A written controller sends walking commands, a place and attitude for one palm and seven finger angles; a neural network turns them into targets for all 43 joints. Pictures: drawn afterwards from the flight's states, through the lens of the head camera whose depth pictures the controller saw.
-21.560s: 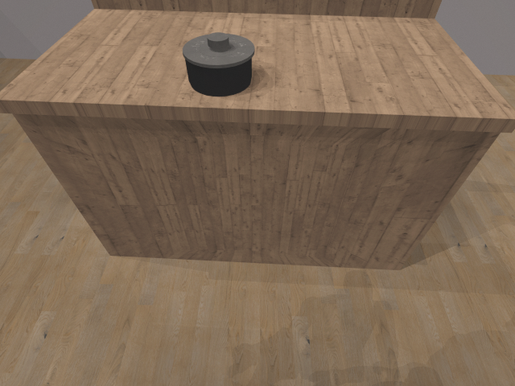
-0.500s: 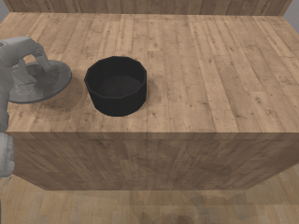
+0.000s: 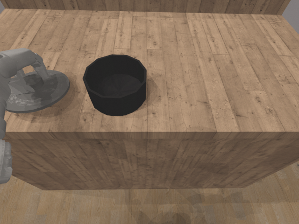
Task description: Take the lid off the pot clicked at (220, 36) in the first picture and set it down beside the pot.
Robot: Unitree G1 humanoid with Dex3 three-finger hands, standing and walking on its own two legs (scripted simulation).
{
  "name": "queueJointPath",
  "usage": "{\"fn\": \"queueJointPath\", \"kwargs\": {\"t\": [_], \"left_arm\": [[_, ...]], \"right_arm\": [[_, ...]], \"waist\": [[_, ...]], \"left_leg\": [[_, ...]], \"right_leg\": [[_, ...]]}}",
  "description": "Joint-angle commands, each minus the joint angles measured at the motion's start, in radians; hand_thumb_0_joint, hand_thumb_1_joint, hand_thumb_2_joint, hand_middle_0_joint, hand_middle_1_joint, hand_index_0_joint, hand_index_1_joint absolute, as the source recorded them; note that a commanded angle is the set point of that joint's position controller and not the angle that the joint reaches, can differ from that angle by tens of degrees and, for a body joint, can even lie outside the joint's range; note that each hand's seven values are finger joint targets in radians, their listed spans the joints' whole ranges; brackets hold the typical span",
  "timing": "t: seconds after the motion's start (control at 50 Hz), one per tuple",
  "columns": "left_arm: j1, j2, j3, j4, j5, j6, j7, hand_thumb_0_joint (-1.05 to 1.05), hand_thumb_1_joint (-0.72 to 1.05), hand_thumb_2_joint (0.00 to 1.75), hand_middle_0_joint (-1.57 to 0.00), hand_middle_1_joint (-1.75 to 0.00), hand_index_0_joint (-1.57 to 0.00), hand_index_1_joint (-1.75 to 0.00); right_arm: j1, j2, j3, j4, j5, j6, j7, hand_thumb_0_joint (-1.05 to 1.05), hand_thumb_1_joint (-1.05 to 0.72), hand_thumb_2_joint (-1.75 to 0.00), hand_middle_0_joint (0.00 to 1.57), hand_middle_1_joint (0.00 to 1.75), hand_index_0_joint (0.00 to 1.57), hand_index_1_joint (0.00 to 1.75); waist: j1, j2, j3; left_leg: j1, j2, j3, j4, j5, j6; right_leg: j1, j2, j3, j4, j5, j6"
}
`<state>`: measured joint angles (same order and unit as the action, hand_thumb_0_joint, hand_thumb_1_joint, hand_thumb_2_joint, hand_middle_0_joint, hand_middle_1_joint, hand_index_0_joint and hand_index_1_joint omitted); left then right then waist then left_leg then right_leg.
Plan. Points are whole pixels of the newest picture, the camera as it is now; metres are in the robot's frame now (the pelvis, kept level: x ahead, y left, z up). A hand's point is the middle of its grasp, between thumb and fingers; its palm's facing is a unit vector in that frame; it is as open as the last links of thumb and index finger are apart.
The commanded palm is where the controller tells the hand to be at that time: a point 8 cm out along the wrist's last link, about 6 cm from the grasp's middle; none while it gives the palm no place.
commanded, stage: lower the lid onto the table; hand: left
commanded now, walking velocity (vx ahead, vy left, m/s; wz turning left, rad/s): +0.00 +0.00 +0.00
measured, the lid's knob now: (32, 82) +0.47 +0.31 +0.10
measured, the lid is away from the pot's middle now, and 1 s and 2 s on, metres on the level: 0.23 0.23 0.23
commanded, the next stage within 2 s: open the fingers wide in 0.50 s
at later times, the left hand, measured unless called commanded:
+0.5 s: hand (24, 88) +0.44 +0.31 +0.11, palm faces -0.48 -0.15 -0.87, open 8.3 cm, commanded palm +0.47 +0.31 +0.17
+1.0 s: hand (26, 90) +0.44 +0.31 +0.10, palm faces -0.41 -0.10 -0.91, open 8.3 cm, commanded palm +0.46 +0.32 +0.16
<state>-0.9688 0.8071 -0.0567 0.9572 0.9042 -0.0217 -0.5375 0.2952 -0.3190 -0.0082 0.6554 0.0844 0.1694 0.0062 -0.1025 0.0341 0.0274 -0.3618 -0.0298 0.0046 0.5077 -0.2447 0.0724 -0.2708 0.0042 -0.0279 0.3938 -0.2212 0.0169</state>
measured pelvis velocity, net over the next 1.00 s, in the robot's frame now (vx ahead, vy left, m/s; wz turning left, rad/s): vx -0.01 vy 0.01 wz -0.02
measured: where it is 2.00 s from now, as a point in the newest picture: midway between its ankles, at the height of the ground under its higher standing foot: outside the picture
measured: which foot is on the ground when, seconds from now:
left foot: down 0.00-1.00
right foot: down 0.00-1.00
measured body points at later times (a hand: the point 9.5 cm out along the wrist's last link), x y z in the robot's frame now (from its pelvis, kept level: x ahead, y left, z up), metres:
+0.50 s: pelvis +0.00 +0.01 -0.01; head +0.06 +0.02 +0.44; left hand +0.46 +0.32 +0.16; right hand +0.02 -0.28 -0.12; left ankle +0.00 +0.07 -0.74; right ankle -0.02 -0.14 -0.74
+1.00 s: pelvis -0.01 +0.01 -0.01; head +0.06 +0.02 +0.44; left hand +0.46 +0.32 +0.16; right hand +0.02 -0.27 -0.13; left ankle +0.00 +0.07 -0.74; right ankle -0.02 -0.14 -0.74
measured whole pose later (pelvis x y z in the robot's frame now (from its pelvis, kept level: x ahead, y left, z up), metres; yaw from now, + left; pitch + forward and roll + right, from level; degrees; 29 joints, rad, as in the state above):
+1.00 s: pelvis -0.01 +0.01 -0.01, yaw -1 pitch +9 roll -3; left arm -0.95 0.82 -0.01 1.05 0.94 -0.20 -0.40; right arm 0.31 -0.30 0.00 0.65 0.08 0.24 -0.02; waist -0.10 0.03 -0.03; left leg -0.49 -0.03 0.02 0.61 -0.28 0.08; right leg -0.41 0.01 -0.01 0.50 -0.26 0.02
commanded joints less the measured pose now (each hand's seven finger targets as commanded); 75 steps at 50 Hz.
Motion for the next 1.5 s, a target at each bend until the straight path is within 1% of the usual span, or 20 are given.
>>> {"fn": "queueJointPath", "kwargs": {"t": [0.0,0.08,0.12,0.16,0.24,0.38,0.46,0.56,0.6,0.64,0.7,0.76,0.84,0.94,1.02,1.1,1.36,1.4,1.44,1.48], "left_arm": [[-0.486,0.346,0.112,-0.146,-0.016,-0.021,0.050,0.00,0.62,1.07,-0.76,-0.96,-0.74,-0.95],[-0.560,0.344,0.087,-0.180,-0.011,-0.035,0.059,0.00,0.62,1.07,-0.76,-0.96,-0.74,-0.95],[-0.575,0.252,0.013,-0.191,-0.020,-0.042,0.053,0.00,0.62,1.07,-0.76,-0.96,-0.74,-0.95],[-0.534,0.304,0.064,-0.077,-0.013,-0.044,0.062,0.00,0.62,1.07,-0.76,-0.96,-0.74,-0.95],[-0.564,0.293,0.044,-0.101,-0.005,-0.057,0.071,0.00,0.62,1.07,-0.76,-0.96,-0.74,-0.95],[-0.484,0.277,0.045,0.017,-0.008,-0.067,0.074,0.00,0.62,1.07,-0.76,-0.96,-0.74,-0.95],[-0.526,0.235,0.001,0.031,0.001,-0.067,0.081,0.00,0.62,1.07,-0.76,-0.96,-0.74,-0.95],[-0.543,0.248,0.011,0.033,0.007,-0.079,0.093,0.00,0.62,1.07,-0.76,-0.96,-0.74,-0.95],[-0.343,0.313,0.120,-0.124,0.013,-0.169,0.109,0.00,0.60,1.06,-0.75,-0.96,-0.73,-0.95],[-0.354,0.256,0.080,-0.127,0.011,-0.212,0.119,0.00,0.58,1.03,-0.73,-0.96,-0.71,-0.95],[-0.378,0.344,0.156,-0.103,0.000,-0.202,0.146,0.00,0.53,0.99,-0.70,-0.95,-0.67,-0.95],[-0.403,0.341,0.151,-0.149,0.012,-0.200,0.163,0.00,0.48,0.96,-0.67,-0.95,-0.65,-0.94],[-0.384,0.324,0.128,-0.065,0.014,-0.177,0.169,0.00,0.41,0.93,-0.63,-0.93,-0.61,-0.93],[-0.390,0.344,0.132,-0.064,0.020,-0.171,0.167,0.00,0.32,0.91,-0.59,-0.89,-0.57,-0.89],[-0.415,0.290,0.078,-0.082,0.016,-0.167,0.153,0.00,0.25,0.89,-0.56,-0.86,-0.55,-0.86],[-0.385,0.305,0.101,-0.051,0.008,-0.167,0.148,0.00,0.17,0.87,-0.52,-0.84,-0.52,-0.84],[-0.346,0.321,0.144,-0.211,-0.009,-0.173,0.155,0.00,-0.06,0.79,-0.42,-0.75,-0.42,-0.75],[-0.333,0.296,0.127,-0.164,-0.013,-0.164,0.154,0.00,-0.08,0.79,-0.41,-0.74,-0.41,-0.74],[-0.365,0.363,0.175,-0.220,-0.013,-0.165,0.163,0.00,-0.08,0.79,-0.41,-0.74,-0.41,-0.74],[-0.326,0.344,0.165,-0.175,-0.003,-0.158,0.170,0.00,-0.09,0.80,-0.42,-0.73,-0.42,-0.73]], "right_arm": [[0.052,-0.182,-0.054,-0.075,0.001,-0.023,-0.012,0.00,-0.90,-0.90,0.20,0.30,0.20,0.30],[0.051,-0.184,-0.053,-0.069,0.002,-0.019,-0.013,0.00,-0.90,-0.90,0.20,0.30,0.20,0.30],[0.053,-0.179,-0.057,-0.065,-0.001,-0.024,-0.019,0.00,-0.90,-0.90,0.20,0.30,0.20,0.30],[0.073,-0.184,-0.050,-0.047,0.000,-0.022,-0.022,0.00,-0.90,-0.90,0.20,0.30,0.20,0.30],[0.079,-0.184,-0.052,-0.047,-0.001,-0.023,-0.019,0.00,-0.90,-0.90,0.20,0.30,0.20,0.30],[0.096,-0.184,-0.047,-0.044,0.000,-0.016,-0.017,0.00,-0.90,-0.90,0.20,0.30,0.20,0.30],[0.106,-0.185,-0.048,-0.037,-0.001,-0.012,-0.020,0.00,-0.90,-0.90,0.20,0.30,0.20,0.30],[0.123,-0.187,-0.051,-0.033,-0.003,-0.018,-0.027,0.00,-0.90,-0.90,0.20,0.30,0.20,0.30],[0.107,-0.174,-0.053,-0.079,-0.016,0.006,-0.025,0.00,-0.90,-0.90,0.20,0.30,0.20,0.30],[0.081,-0.169,-0.055,-0.075,-0.016,0.036,-0.029,0.00,-0.90,-0.90,0.20,0.30,0.20,0.30],[0.099,-0.176,-0.057,-0.069,-0.009,0.054,-0.030,0.00,-0.90,-0.90,0.20,0.30,0.20,0.30],[0.092,-0.171,-0.061,-0.073,-0.010,0.059,-0.028,0.00,-0.90,-0.90,0.20,0.30,0.20,0.30],[0.095,-0.174,-0.055,-0.063,-0.005,0.056,-0.032,0.00,-0.90,-0.90,0.20,0.30,0.20,0.30],[0.094,-0.175,-0.050,-0.067,-0.003,0.052,-0.036,0.00,-0.90,-0.90,0.20,0.30,0.20,0.30],[0.082,-0.172,-0.049,-0.079,0.001,0.051,-0.038,0.00,-0.90,-0.90,0.20,0.30,0.20,0.30],[0.086,-0.169,-0.046,-0.079,-0.002,0.054,-0.040,0.00,-0.90,-0.90,0.20,0.30,0.20,0.30],[0.059,-0.162,-0.053,-0.100,-0.004,0.081,-0.026,0.00,-0.90,-0.90,0.20,0.30,0.20,0.30],[0.057,-0.161,-0.050,-0.089,-0.003,0.081,-0.027,0.00,-0.90,-0.90,0.20,0.30,0.20,0.30],[0.053,-0.166,-0.052,-0.093,-0.005,0.084,-0.027,0.00,-0.90,-0.90,0.20,0.30,0.20,0.30],[0.049,-0.158,-0.048,-0.100,-0.004,0.079,-0.030,0.00,-0.90,-0.90,0.20,0.30,0.20,0.30]], "waist": [[-0.008,0.072,-0.405],[-0.007,0.115,-0.423],[-0.018,0.148,-0.423],[-0.019,0.069,-0.383],[-0.013,0.115,-0.417],[-0.020,0.041,-0.351],[-0.031,0.081,-0.343],[-0.032,0.077,-0.397],[0.017,0.017,-0.399],[-0.002,0.051,-0.357],[0.003,0.075,-0.374],[0.003,0.111,-0.437],[-0.009,0.066,-0.370],[-0.004,0.063,-0.396],[-0.010,0.093,-0.393],[-0.012,0.050,-0.385],[0.001,0.126,-0.460],[-0.007,0.082,-0.407],[0.006,0.092,-0.455],[0.003,0.085,-0.452]], "left_leg": [[0.306,-0.013,-0.058,-0.004,0.410,0.021],[0.324,-0.011,-0.061,-0.008,0.383,0.016],[0.369,0.003,-0.067,0.000,0.416,0.012],[0.305,-0.008,-0.069,0.000,0.343,0.014],[0.318,-0.006,-0.071,0.004,0.354,0.005],[0.238,-0.011,-0.065,0.015,0.311,0.008],[0.250,-0.004,-0.079,0.014,0.270,0.000],[0.257,-0.008,-0.077,0.030,0.278,0.003],[0.217,0.006,-0.070,0.043,0.332,0.005],[0.220,0.017,-0.074,0.050,0.340,0.004],[0.220,0.015,-0.081,0.033,0.270,0.006],[0.272,0.018,-0.084,0.042,0.340,0.005],[0.221,0.013,-0.077,0.032,0.253,0.008],[0.218,0.010,-0.067,0.036,0.255,0.009],[0.232,0.009,-0.062,0.041,0.301,0.008],[0.205,0.005,-0.055,0.047,0.288,0.011],[0.303,0.010,-0.070,0.069,0.489,0.010],[0.261,0.011,-0.064,0.059,0.427,0.011],[0.269,0.007,-0.054,0.055,0.424,0.016],[0.259,0.002,-0.053,0.060,0.441,0.017]], "right_leg": [[0.008,0.080,-0.022,-0.006,0.280,-0.045],[-0.013,0.079,-0.022,0.002,0.251,-0.049],[-0.065,0.078,-0.028,-0.004,0.230,-0.051],[-0.058,0.085,-0.030,0.005,0.217,-0.050],[-0.071,0.082,-0.030,0.021,0.207,-0.055],[-0.087,0.081,-0.029,0.032,0.212,-0.050],[-0.149,0.084,-0.033,0.040,0.155,-0.054],[-0.150,0.085,-0.027,0.053,0.163,-0.055],[-0.141,0.082,-0.026,0.059,0.162,-0.060],[-0.185,0.079,-0.025,0.065,0.142,-0.060],[-0.187,0.079,-0.024,0.064,0.102,-0.064],[-0.187,0.077,-0.024,0.067,0.122,-0.064],[-0.198,0.078,-0.021,0.056,0.097,-0.062],[-0.172,0.078,-0.020,0.058,0.113,-0.063],[-0.182,0.076,-0.019,0.059,0.130,-0.063],[-0.163,0.078,-0.020,0.060,0.143,-0.058],[-0.150,0.080,-0.023,0.063,0.201,-0.059],[-0.158,0.079,-0.025,0.054,0.185,-0.055],[-0.112,0.076,-0.017,0.056,0.205,-0.057],[-0.109,0.075,-0.017,0.060,0.219,-0.057]]}}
